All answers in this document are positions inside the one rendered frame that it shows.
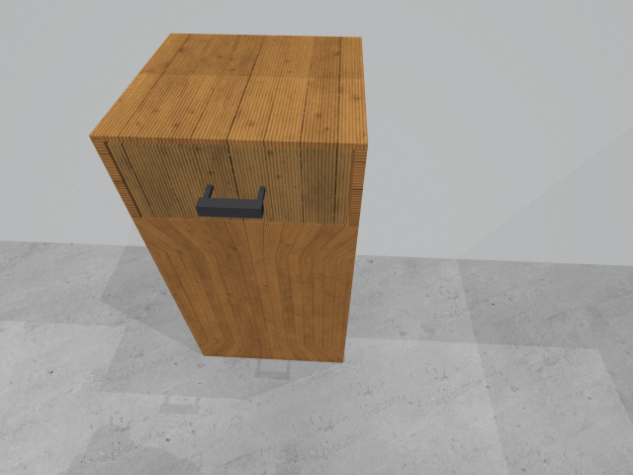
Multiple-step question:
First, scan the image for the cabinet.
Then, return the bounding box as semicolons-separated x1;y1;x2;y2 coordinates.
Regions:
89;34;368;363

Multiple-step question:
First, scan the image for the handle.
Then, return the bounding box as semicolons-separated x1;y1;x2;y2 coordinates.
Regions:
196;184;266;219

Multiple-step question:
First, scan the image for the drawer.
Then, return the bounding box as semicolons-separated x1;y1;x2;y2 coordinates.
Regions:
107;142;352;225

